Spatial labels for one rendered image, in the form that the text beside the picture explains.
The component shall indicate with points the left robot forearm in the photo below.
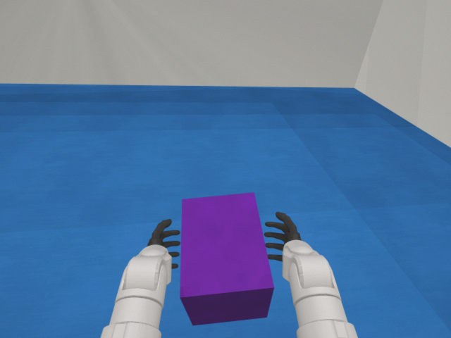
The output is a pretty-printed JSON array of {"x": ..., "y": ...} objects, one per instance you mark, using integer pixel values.
[{"x": 141, "y": 294}]

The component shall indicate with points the robot left hand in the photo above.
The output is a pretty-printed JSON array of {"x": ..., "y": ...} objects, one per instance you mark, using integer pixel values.
[{"x": 158, "y": 235}]

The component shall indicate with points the carton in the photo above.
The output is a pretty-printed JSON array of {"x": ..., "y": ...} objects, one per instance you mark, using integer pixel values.
[{"x": 224, "y": 269}]

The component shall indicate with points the right robot forearm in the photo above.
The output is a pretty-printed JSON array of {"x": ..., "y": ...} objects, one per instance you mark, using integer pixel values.
[{"x": 315, "y": 294}]

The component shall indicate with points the robot right hand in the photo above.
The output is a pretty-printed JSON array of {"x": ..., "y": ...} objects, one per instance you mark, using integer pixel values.
[{"x": 290, "y": 233}]

